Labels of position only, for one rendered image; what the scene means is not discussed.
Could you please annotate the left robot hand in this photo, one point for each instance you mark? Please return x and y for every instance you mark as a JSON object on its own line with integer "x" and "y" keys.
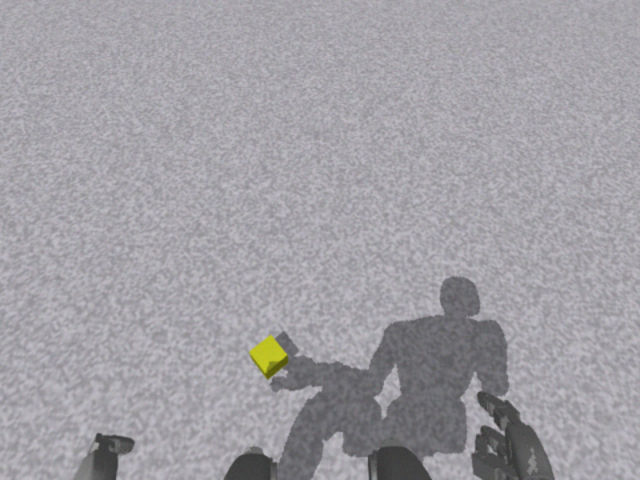
{"x": 101, "y": 462}

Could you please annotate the right robot hand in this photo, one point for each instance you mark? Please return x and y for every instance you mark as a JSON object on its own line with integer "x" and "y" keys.
{"x": 520, "y": 454}

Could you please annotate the cube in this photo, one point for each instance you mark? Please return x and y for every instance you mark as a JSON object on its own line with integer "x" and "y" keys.
{"x": 269, "y": 357}

